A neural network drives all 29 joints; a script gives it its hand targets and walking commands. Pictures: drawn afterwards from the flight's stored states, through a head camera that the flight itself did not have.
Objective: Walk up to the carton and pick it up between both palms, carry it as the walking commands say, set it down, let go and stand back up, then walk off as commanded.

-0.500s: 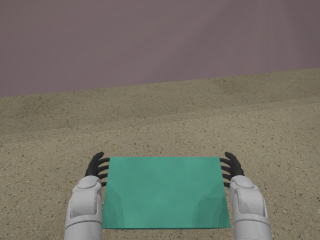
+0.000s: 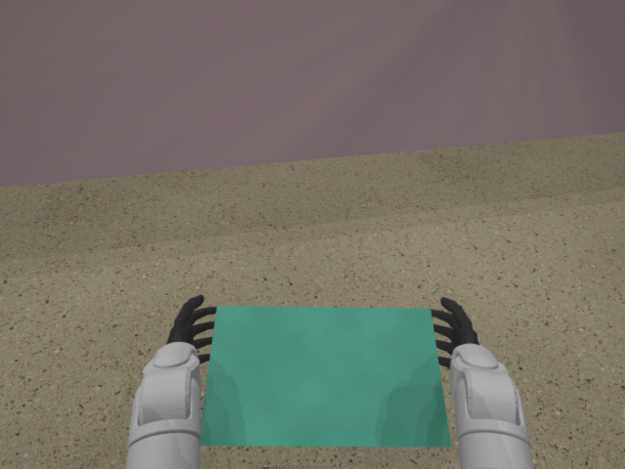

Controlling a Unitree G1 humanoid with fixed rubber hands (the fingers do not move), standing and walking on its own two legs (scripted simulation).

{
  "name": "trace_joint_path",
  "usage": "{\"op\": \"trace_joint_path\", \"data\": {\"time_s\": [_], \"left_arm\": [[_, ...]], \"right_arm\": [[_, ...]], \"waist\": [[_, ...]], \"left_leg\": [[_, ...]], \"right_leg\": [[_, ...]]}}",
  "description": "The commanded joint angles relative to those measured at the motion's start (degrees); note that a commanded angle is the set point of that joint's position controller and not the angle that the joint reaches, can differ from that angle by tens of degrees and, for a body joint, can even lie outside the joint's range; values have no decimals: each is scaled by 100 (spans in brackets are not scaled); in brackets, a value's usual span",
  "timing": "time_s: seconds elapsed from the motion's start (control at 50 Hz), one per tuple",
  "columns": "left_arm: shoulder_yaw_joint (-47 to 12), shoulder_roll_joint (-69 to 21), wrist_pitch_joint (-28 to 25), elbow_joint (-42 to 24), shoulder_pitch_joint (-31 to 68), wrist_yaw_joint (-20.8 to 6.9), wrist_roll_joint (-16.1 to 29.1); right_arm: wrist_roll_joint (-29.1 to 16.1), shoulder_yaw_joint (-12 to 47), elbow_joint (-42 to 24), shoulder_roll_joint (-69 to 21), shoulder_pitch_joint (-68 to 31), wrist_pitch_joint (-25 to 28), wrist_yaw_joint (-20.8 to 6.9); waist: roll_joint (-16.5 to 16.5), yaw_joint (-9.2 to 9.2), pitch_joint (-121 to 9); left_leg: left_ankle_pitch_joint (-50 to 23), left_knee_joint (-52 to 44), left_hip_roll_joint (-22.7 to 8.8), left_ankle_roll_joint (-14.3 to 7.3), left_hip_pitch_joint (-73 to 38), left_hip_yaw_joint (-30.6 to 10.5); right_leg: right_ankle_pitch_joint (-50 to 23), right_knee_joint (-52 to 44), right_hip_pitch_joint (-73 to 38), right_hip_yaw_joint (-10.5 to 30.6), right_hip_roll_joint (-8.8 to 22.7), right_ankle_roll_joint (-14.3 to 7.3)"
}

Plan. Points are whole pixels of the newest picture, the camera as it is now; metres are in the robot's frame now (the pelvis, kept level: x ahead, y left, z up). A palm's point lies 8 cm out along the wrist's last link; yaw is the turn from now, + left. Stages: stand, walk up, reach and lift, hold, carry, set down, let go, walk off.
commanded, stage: hold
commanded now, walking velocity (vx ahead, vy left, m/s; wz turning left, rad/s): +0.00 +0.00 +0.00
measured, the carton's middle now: (321, 382) +0.29 +0.00 -0.04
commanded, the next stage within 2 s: carry in 0.48 s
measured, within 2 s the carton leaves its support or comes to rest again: neither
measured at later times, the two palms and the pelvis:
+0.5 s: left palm (182, 351) +0.28 +0.18 +0.05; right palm (463, 354) +0.28 -0.18 +0.05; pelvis +0.00 +0.00 +0.00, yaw +0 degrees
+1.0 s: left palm (295, 355) +0.27 +0.04 +0.06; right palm (616, 426) +0.18 -0.31 +0.07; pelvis -0.02 -0.07 -0.03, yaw -14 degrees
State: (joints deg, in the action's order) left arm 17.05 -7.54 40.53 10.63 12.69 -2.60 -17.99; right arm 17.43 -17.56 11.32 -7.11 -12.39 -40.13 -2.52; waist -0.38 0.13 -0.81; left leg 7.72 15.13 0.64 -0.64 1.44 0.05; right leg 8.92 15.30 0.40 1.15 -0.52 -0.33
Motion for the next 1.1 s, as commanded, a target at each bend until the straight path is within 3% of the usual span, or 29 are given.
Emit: {"op": "trace_joint_path", "data": {"time_s": [0.0,0.44,0.46,0.5,0.52,0.56,0.6,0.66,0.68,0.7,0.72,0.74,0.76,0.78,0.8,0.84,0.92,0.94,0.96,0.98,1.0,1.02,1.04,1.06,1.08], "left_arm": [[-3336,-4575,-80,124,2628,-1558,1555],[-3352,-4576,-83,116,2573,-1556,1535],[-3588,-4530,-102,-133,2686,-1604,1789],[-3601,-4652,17,-15,2681,-1587,1830],[-3713,-4646,86,-86,2754,-1582,1921],[-4105,-4826,241,-412,2997,-1580,2240],[-4479,-5059,442,-921,2912,-1525,2594],[-5026,-5232,867,-1929,2677,-1319,3110],[-5148,-5227,1040,-2231,2495,-1229,3207],[-5160,-5106,1211,-2431,2308,-1142,3231],[-5088,-4860,1376,-2573,2120,-1039,3180],[-5070,-4721,1534,-2712,1894,-934,3126],[-5119,-4679,1674,-2978,1658,-819,3127],[-5109,-4703,1780,-3206,1474,-712,3128],[-5076,-4723,1868,-3485,1408,-605,3121],[-5035,-4745,2068,-3957,1194,-386,3141],[-5012,-4461,2444,-4284,857,-195,3146],[-5050,-4438,2531,-4349,868,-163,3180],[-5085,-4420,2611,-4396,923,-138,3221],[-5096,-4372,2693,-4387,936,-123,3254],[-5138,-4406,2781,-4435,855,-119,3240],[-5190,-4381,2801,-4553,1191,-117,3305],[-5217,-4421,2839,-4518,1339,-128,3367],[-5223,-4494,2853,-4463,1446,-152,3400],[-5206,-4515,2850,-4410,1520,-167,3398]], "right_arm": [[-1547,3326,45,-4530,-2734,98,-1566],[-1546,3347,-34,-4488,-2721,118,-1559],[-1815,3732,-571,-4561,-2993,124,-1583],[-1782,3762,-407,-4619,-2788,5,-1551],[-1796,3798,-415,-4614,-2738,-42,-1523],[-1897,3993,-770,-4696,-2690,-165,-1417],[-2128,4299,-1397,-4864,-2624,-346,-1275],[-2489,4639,-2265,-4965,-2363,-785,-1023],[-2592,4730,-2503,-4948,-2199,-962,-949],[-2644,4758,-2628,-4875,-1970,-1146,-887],[-2713,4808,-2769,-4779,-1890,-1347,-833],[-2825,4881,-2919,-4675,-1960,-1544,-804],[-2937,4983,-3051,-4662,-1710,-1695,-761],[-3094,5107,-3345,-4711,-1653,-1805,-712],[-3281,5271,-3715,-4764,-1760,-1904,-665],[-3528,5443,-4287,-4781,-1698,-2126,-537],[-3522,5331,-4527,-4540,-1303,-2494,-322],[-3490,5283,-4529,-4518,-1194,-2563,-282],[-3456,5217,-4499,-4514,-1097,-2621,-250],[-3400,5103,-4448,-4461,-1070,-2670,-222],[-3358,4990,-4422,-4346,-994,-2712,-196],[-3400,4931,-4362,-4390,-961,-2725,-202],[-3334,4904,-4332,-4415,-952,-2759,-190],[-3257,4865,-4338,-4443,-1054,-2761,-176],[-3215,4853,-4362,-4451,-1144,-2743,-165]], "waist": [[26,3,-938],[21,30,-918],[172,-5,-1296],[465,-7,-1213],[638,-4,-1216],[1026,-2,-1288],[1075,-1,-1434],[1000,7,-1794],[909,8,-1887],[393,2,-1998],[-721,35,-2090],[-1569,54,-2026],[-1210,38,-2055],[-734,33,-2109],[-506,25,-2142],[-477,52,-2205],[-715,77,-2196],[-704,38,-2181],[-627,-46,-2200],[-150,-133,-2208],[1870,-61,-2204],[1821,-18,-1844],[1090,-23,-1602],[651,-7,-1290],[571,-5,-1065]], "left_leg": [[-793,-117,397,30,-400,-318],[-785,-125,399,33,-389,-303],[300,490,-1105,76,386,-517],[1080,426,-1485,-124,963,-1064],[1140,431,-1693,-256,1023,-1246],[377,399,-2243,-660,1128,-1682],[-923,714,-2523,-832,921,-1539],[-1922,1496,-2126,-473,945,-520],[-1863,1835,-1911,-270,1123,-148],[-1198,2431,-1624,-8,1595,238],[234,3309,-1145,301,2619,630],[2691,3979,-604,434,3359,828],[3265,4541,-535,372,3476,568],[3028,4757,-558,306,3470,453],[2635,4637,-608,243,3448,411],[2054,4240,-555,236,3216,511],[1839,3120,-335,187,2573,498],[1623,2615,-305,146,2218,509],[1178,1859,-445,85,1475,494],[552,1018,-1127,-86,407,-43],[-1059,637,-3201,-707,-337,-2033],[-2310,743,-3799,-1274,67,-2288],[-2106,679,-3556,-1267,391,-1988],[-1405,588,-3207,-1059,701,-1401],[-944,552,-2823,-838,891,-770]], "right_leg": [[-691,-238,158,280,-412,-34],[-625,-248,173,281,-420,-46],[399,754,935,-102,641,-53],[813,1132,1538,-4,534,-131],[830,1487,1883,-71,473,-134],[1336,2347,2422,-256,326,-126],[1547,2488,2793,-324,393,-162],[913,1756,2381,-593,208,-176],[583,1426,2077,-642,163,-198],[-306,1040,1530,-332,399,-268],[-1838,1050,870,688,1096,-504],[-3612,1042,672,1572,1804,-1032],[-4193,1217,542,1525,1860,-1296],[-4108,1356,574,1234,1740,-1351],[-3801,1446,662,1067,1585,-1319],[-3276,1467,846,839,1302,-1253],[-2437,1304,1271,1229,1162,-1272],[-2221,1358,1471,1241,1078,-1195],[-1861,1548,1971,1067,906,-981],[-820,2125,2878,729,615,-661],[1868,3592,4234,-85,-136,-231],[2413,4809,4601,-170,204,-56],[2187,5259,4439,71,416,-11],[1798,5394,4306,147,561,27],[1428,5285,4178,120,634,49]]}}
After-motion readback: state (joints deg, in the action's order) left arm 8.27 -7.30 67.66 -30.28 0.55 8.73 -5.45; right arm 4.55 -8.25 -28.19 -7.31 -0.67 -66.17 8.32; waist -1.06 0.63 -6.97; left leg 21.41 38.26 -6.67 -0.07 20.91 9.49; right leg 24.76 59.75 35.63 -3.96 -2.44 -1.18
